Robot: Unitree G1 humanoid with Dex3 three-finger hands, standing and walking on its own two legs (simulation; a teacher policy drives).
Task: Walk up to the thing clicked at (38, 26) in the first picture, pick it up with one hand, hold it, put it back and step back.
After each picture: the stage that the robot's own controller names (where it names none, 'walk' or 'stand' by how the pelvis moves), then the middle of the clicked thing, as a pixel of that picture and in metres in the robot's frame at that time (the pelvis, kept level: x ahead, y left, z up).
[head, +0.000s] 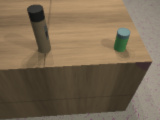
stand; (40, 31) +0.66 +0.23 -0.01
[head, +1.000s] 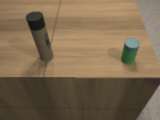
walk; (41, 38) +0.59 +0.24 +0.00
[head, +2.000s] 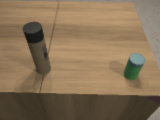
walk; (38, 51) +0.51 +0.21 +0.00
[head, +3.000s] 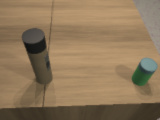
stand; (39, 60) +0.43 +0.18 +0.01
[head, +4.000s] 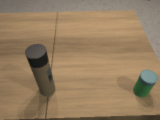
stand; (42, 73) +0.41 +0.18 -0.01
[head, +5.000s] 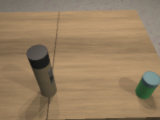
stand; (44, 74) +0.40 +0.17 -0.01
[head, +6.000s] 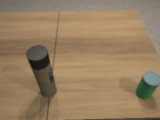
stand; (44, 74) +0.40 +0.17 -0.01
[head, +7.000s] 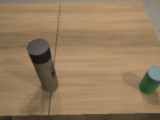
rise first; (45, 68) +0.41 +0.17 -0.01
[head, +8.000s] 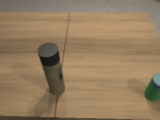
go down; (53, 72) +0.41 +0.16 -0.01
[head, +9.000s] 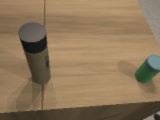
go down; (38, 58) +0.41 +0.14 +0.03
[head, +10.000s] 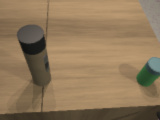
approach; (37, 60) +0.41 +0.15 +0.04
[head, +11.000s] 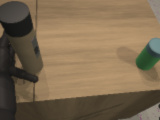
close; (25, 44) +0.43 +0.16 +0.08
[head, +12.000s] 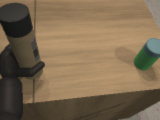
lift; (25, 47) +0.42 +0.16 +0.08
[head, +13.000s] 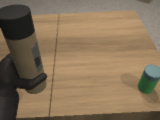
lift; (26, 56) +0.33 +0.16 +0.19
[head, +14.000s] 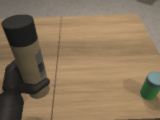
hold; (30, 62) +0.33 +0.16 +0.17
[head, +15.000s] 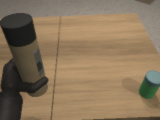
hold; (29, 60) +0.33 +0.17 +0.17
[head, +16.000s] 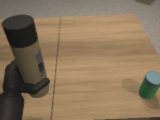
hold; (30, 62) +0.33 +0.16 +0.16
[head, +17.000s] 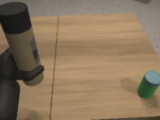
crouch; (24, 49) +0.37 +0.18 +0.18
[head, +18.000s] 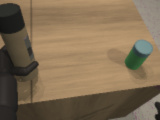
lower; (19, 47) +0.44 +0.17 +0.07
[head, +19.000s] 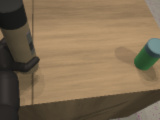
lower; (20, 41) +0.44 +0.17 +0.08
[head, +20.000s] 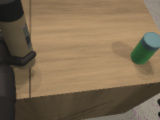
lower; (16, 35) +0.46 +0.17 +0.08
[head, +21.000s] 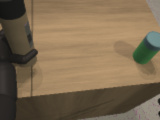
lower; (18, 33) +0.46 +0.16 +0.09
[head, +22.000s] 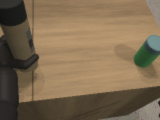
rest; (19, 38) +0.45 +0.17 +0.08
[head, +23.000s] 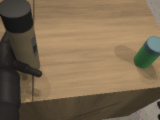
withdraw; (24, 43) +0.43 +0.15 +0.08
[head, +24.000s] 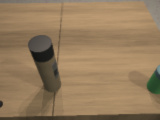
sink last; (47, 67) +0.40 +0.15 +0.03
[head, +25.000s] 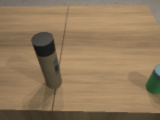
stand; (49, 63) +0.42 +0.17 +0.03
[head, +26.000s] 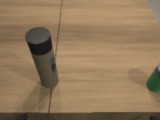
stand; (45, 62) +0.40 +0.16 +0.05
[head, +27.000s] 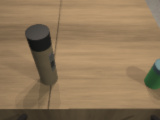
stand; (44, 59) +0.42 +0.16 +0.05
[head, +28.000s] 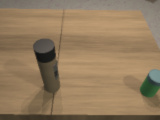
stand; (48, 68) +0.42 +0.16 +0.00
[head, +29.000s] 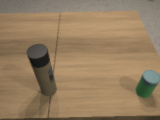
stand; (44, 73) +0.41 +0.18 -0.01
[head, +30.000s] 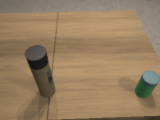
stand; (42, 74) +0.40 +0.18 -0.01
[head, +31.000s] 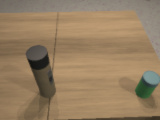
stand; (43, 74) +0.40 +0.18 -0.01
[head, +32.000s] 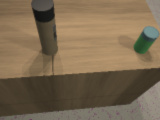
walk; (47, 30) +0.53 +0.15 +0.00
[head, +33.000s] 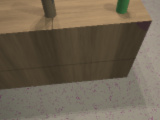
walk; out of the picture +0.84 +0.25 +0.02
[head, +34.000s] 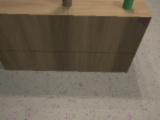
stand; out of the picture +1.07 +0.14 +0.00
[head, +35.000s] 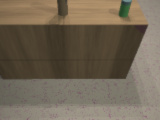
stand; out of the picture +1.02 +0.16 -0.01
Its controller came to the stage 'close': yes
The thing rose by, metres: 0.19
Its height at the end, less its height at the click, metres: +0.00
